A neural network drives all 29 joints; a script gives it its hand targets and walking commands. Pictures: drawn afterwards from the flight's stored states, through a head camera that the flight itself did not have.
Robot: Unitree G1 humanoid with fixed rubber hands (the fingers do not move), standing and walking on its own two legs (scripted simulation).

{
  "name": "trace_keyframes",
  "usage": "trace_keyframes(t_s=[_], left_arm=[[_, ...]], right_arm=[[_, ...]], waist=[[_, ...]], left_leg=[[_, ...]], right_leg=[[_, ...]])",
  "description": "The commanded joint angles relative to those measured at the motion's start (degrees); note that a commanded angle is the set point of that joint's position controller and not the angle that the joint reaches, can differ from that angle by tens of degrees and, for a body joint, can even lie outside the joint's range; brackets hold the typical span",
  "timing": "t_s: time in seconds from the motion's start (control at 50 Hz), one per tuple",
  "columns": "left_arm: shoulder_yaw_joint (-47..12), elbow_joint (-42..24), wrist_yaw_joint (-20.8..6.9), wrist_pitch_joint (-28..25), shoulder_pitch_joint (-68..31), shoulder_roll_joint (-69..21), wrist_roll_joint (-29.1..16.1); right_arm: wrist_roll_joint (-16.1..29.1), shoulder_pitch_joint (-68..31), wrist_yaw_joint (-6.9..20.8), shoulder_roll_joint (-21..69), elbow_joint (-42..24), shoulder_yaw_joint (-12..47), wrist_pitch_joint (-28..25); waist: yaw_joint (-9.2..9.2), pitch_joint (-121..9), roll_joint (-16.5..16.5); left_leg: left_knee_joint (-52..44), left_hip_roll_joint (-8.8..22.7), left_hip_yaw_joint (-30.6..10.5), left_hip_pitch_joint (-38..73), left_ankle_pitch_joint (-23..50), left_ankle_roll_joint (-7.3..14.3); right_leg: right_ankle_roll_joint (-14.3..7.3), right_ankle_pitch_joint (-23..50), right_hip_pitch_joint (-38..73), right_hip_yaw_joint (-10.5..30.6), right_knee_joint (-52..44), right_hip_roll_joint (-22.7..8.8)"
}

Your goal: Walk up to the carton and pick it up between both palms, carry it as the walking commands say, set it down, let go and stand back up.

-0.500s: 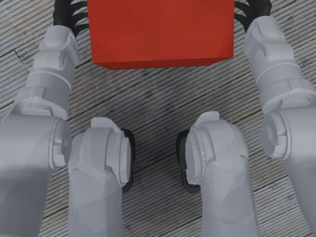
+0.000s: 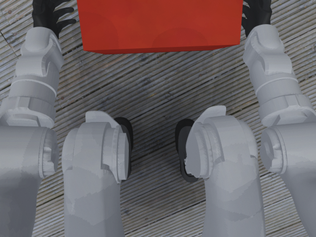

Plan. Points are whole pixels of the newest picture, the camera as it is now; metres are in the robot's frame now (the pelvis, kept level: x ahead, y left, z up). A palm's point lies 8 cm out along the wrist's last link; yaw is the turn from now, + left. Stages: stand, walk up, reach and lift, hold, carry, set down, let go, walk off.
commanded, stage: set down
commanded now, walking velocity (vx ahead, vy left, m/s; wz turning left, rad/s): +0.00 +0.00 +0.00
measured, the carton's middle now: (158, 14) +0.52 -0.01 -0.25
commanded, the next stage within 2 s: let go in 1.82 s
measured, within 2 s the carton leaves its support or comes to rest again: neither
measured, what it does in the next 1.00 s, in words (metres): rises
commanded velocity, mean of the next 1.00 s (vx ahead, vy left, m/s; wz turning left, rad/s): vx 0.00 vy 0.00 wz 0.00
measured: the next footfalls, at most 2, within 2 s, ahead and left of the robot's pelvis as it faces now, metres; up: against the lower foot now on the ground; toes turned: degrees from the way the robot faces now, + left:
none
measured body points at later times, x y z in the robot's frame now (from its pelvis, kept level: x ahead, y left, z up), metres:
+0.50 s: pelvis +0.00 +0.01 -0.01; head +0.37 +0.00 +0.24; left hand +0.51 +0.23 -0.19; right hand +0.50 -0.24 -0.19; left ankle +0.12 +0.12 -0.31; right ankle +0.10 -0.09 -0.31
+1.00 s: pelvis -0.02 +0.01 +0.09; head +0.35 +0.00 +0.33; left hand +0.51 +0.24 -0.05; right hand +0.50 -0.25 -0.04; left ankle +0.12 +0.12 -0.31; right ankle +0.10 -0.09 -0.31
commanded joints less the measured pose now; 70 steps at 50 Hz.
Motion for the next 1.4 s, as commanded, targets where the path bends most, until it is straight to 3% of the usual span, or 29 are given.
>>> trace_keyframes(t_s=[0.0, 0.08, 0.1, 0.14, 0.18, 0.2, 0.28, 0.42, 0.52, 0.58, 0.6, 0.62, 0.7, 0.74, 0.84, 0.86, 0.88, 0.94, 0.96, 1.06, 1.08, 1.16, 1.22, 1.24, 1.26, 1.28, 1.3, 1.36, 1.38], left_arm=[[2.5, -15.1, -0.5, -1.8, -18.3, 5.7, -1.9], [4.6, -12.7, -0.9, -0.9, -16.7, 7.8, -0.9], [4.7, -13.7, -0.9, -0.7, -15.9, 7.6, 0.1], [5.9, -11.2, -0.8, -0.6, -15.0, 10.1, 1.5], [5.9, -9.2, -1.2, 0.0, -14.2, 8.4, 0.9], [7.3, -10.9, -1.0, -0.5, -14.9, 10.3, 1.8], [7.9, -12.5, -1.0, -0.6, -12.8, 10.6, 2.9], [5.6, -31.2, -0.2, 2.0, -14.5, 9.4, -0.6], [11.1, -33.9, 0.7, 5.9, -8.1, 14.8, 2.4], [11.1, -41.3, 1.1, 8.7, -8.0, 15.8, 1.8], [12.2, -47.7, 1.2, 9.8, -8.5, 17.0, 3.0], [10.4, -43.9, 1.1, 11.0, -7.7, 15.8, 2.0], [14.8, -48.1, 0.8, 14.0, -4.7, 18.2, 5.7], [14.0, -45.6, 0.3, 15.1, -6.5, 17.8, 5.0], [13.4, -50.1, -1.1, 16.0, -8.8, 15.8, 3.9], [14.5, -49.8, -1.2, 16.4, -7.7, 16.5, 4.5], [13.1, -49.9, -1.4, 16.8, -8.1, 16.3, 2.9], [13.4, -48.7, -1.8, 18.7, -11.7, 16.9, 3.7], [13.6, -50.5, -1.8, 19.0, -10.3, 17.3, 2.8], [14.5, -47.6, -1.8, 21.7, -11.0, 18.3, 2.5], [16.1, -47.7, -1.9, 21.8, -10.4, 20.1, 3.6], [16.9, -48.1, -1.1, 22.4, -11.5, 21.3, 6.1], [15.6, -53.6, -1.0, 22.8, -14.4, 19.1, 4.4], [14.0, -54.1, -1.2, 23.0, -13.0, 19.0, 4.5], [14.3, -53.1, -1.0, 23.3, -13.3, 19.1, 4.5], [14.1, -53.3, -1.3, 24.3, -13.5, 17.8, 3.6], [13.3, -54.0, -1.2, 24.7, -14.9, 17.5, 3.9], [15.8, -58.7, -0.9, 24.7, -11.2, 19.8, 5.5], [14.7, -54.2, -1.3, 25.2, -10.4, 19.5, 4.4]], right_arm=[[-0.5, -18.8, 0.3, -8.1, -17.2, -2.2, -1.4], [-2.4, -16.7, 0.6, -11.6, -13.6, -5.1, -0.7], [-3.5, -14.7, 0.8, -13.0, -11.4, -7.5, -0.5], [-3.0, -14.9, 1.3, -13.1, -10.9, -7.1, -0.3], [-3.4, -15.1, 1.8, -14.8, -12.8, -6.9, -0.6], [-2.5, -14.9, 2.1, -14.4, -11.4, -6.2, -0.6], [-3.1, -12.2, 2.6, -15.6, -11.4, -8.2, -0.4], [-0.4, -13.2, 2.3, -18.0, -28.8, -9.1, 1.6], [-0.7, -8.1, 1.8, -19.6, -32.8, -10.1, 5.9], [-0.4, -7.8, 1.1, -21.7, -40.2, -10.9, 8.8], [0.2, -7.3, 1.0, -21.1, -42.2, -11.5, 10.3], [-0.1, -6.7, 1.0, -21.4, -40.7, -11.3, 11.3], [1.4, -4.0, 1.3, -21.0, -43.5, -12.4, 14.5], [-0.4, -5.5, 1.5, -23.3, -41.1, -14.5, 14.9], [-0.5, -6.4, 2.7, -22.3, -42.5, -14.3, 16.1], [-0.2, -7.0, 3.1, -21.7, -43.9, -12.8, 16.4], [-0.3, -8.0, 3.3, -22.7, -45.9, -13.4, 16.7], [1.0, -11.4, 4.2, -24.1, -45.9, -12.1, 18.4], [2.3, -12.0, 4.4, -22.7, -50.2, -10.6, 18.8], [0.4, -12.6, 4.0, -26.5, -50.7, -13.2, 21.3], [1.6, -11.7, 4.2, -24.4, -50.1, -12.3, 21.9], [-2.4, -9.3, 4.2, -27.9, -44.8, -17.0, 22.5], [-1.1, -11.0, 4.0, -28.0, -50.6, -17.6, 22.3], [0.0, -9.8, 4.4, -25.3, -49.2, -15.6, 23.0], [-0.7, -11.6, 4.5, -27.6, -51.2, -16.8, 22.8], [0.5, -11.4, 4.6, -25.3, -51.0, -14.4, 23.7], [0.5, -12.6, 4.8, -26.6, -50.8, -15.1, 23.8], [1.0, -10.0, 5.6, -26.8, -53.7, -15.1, 24.0], [0.9, -8.7, 5.7, -25.7, -50.8, -14.7, 24.5]], waist=[[-0.46, -88.5, -2.1], [-1.26, -84.4, -2.5], [-3.21, -82.9, -0.2], [-0.74, -80.9, -1.6], [-2.65, -79.6, -2.7], [-0.25, -81.1, -2.7], [-0.80, -82.3, 0.0], [-1.80, -105.7, 0.8], [0.86, -111.1, -2.7], [-0.45, -123.6, -4.3], [1.45, -128.7, -0.2], [-0.57, -124.9, -0.6], [2.13, -126.5, 3.2], [-0.82, -121.3, 4.2], [-1.93, -121.1, 3.9], [-0.59, -123.3, 1.5], [-1.83, -125.5, 0.2], [-0.88, -125.0, 2.4], [0.80, -131.3, -0.9], [-1.68, -131.2, -3.6], [1.52, -132.5, -1.8], [-0.78, -130.8, 0.4], [-2.93, -135.4, 1.7], [-0.96, -133.5, 5.0], [-2.08, -133.8, 4.1], [-0.88, -136.4, 3.1], [-1.61, -136.3, 5.2], [-0.43, -140.3, 3.6], [-0.51, -135.4, 1.8]], left_leg=[[-8.3, 1.4, -0.6, 25.3, 24.4, 2.9], [-7.3, 1.8, -0.4, 22.2, 20.8, 2.5], [-8.0, 1.5, -1.3, 24.4, 20.5, 2.0], [-8.2, 1.8, -1.4, 24.0, 19.5, 2.0], [-8.5, 1.9, -1.6, 24.1, 17.7, 1.9], [-7.7, 1.8, -1.3, 24.8, 19.1, 2.2], [-8.4, 2.0, -1.8, 28.1, 21.3, 1.7], [-10.0, 0.7, -0.7, 43.7, 28.0, 2.2], [-12.7, 0.5, 1.6, 44.4, 23.2, 2.8], [-14.1, 0.2, 2.3, 50.2, 25.6, 3.1], [-14.7, -0.1, 2.8, 53.2, 26.0, 2.9], [-16.2, 0.2, 2.4, 51.8, 24.9, 2.8], [-18.9, -0.2, 2.9, 54.0, 24.6, 2.8], [-20.6, -0.1, 2.6, 51.7, 21.7, 2.3], [-24.8, -0.3, 2.3, 51.8, 22.3, 2.4], [-25.8, -0.5, 2.2, 54.7, 24.0, 2.8], [-27.4, -0.8, 2.0, 56.5, 23.6, 2.8], [-30.3, -0.4, 2.4, 59.6, 19.9, 2.7], [-30.8, -0.7, 2.7, 61.0, 22.8, 3.4], [-36.1, -0.9, 2.5, 61.7, 17.5, 3.7], [-36.2, -0.7, 3.1, 62.0, 19.1, 3.9], [-40.7, -0.8, 1.2, 69.3, 16.7, 3.0], [-42.8, -0.6, -0.4, 77.7, 20.0, 3.3], [-44.8, 0.0, -0.4, 80.6, 21.6, 2.8], [-44.8, -0.2, 0.4, 78.9, 20.4, 3.0], [-45.9, -0.2, -0.3, 81.2, 21.1, 3.3], [-46.4, -0.1, -0.2, 82.1, 21.8, 2.7], [-48.0, -0.1, 0.5, 87.0, 28.1, 2.8], [-50.6, -0.3, -0.2, 85.3, 24.7, 3.3]], right_leg=[[3.3, 33.8, 39.4, 6.2, -12.7, -1.9], [3.5, 29.5, 34.8, 5.7, -12.5, -2.8], [3.3, 28.1, 31.8, 4.8, -12.1, -3.0], [3.8, 26.6, 30.1, 4.2, -11.6, -3.0], [3.6, 24.0, 29.7, 3.6, -12.1, -3.7], [3.5, 25.3, 31.2, 4.6, -11.5, -3.8], [3.2, 26.2, 28.4, 3.5, -11.6, -3.5], [2.5, 32.0, 39.2, 1.2, -12.1, -2.6], [3.2, 28.8, 44.7, 0.9, -15.3, -2.7], [3.5, 32.6, 52.6, 0.4, -17.1, -1.7], [2.7, 33.3, 55.4, 1.2, -17.7, -1.4], [3.1, 31.6, 52.9, 0.9, -18.8, -1.4], [2.9, 30.7, 52.6, 1.9, -23.1, -1.1], [2.6, 28.0, 49.3, 1.6, -25.4, -1.0], [1.9, 29.5, 52.6, 2.3, -29.3, -0.9], [2.4, 30.1, 53.6, 2.1, -30.0, -0.8], [2.6, 30.4, 55.8, 0.8, -30.3, -0.5], [2.4, 25.2, 54.9, 1.0, -34.2, -0.9], [3.1, 28.9, 60.0, 0.8, -34.7, -0.5], [3.1, 24.8, 64.5, 1.0, -40.1, -0.7], [3.7, 26.4, 66.3, 2.0, -39.7, -0.9], [3.1, 21.2, 60.7, 0.0, -42.7, -0.7], [2.4, 23.7, 63.0, 0.4, -46.2, -0.4], [2.3, 23.2, 61.7, 0.4, -47.1, -0.2], [2.3, 23.2, 63.0, 0.3, -47.9, -0.4], [2.1, 24.1, 66.7, 0.9, -49.1, -0.5], [2.0, 23.9, 65.7, 1.0, -50.0, -0.9], [2.7, 29.1, 70.3, 1.5, -52.2, -0.5], [2.9, 26.9, 70.3, 1.3, -53.8, -0.3]])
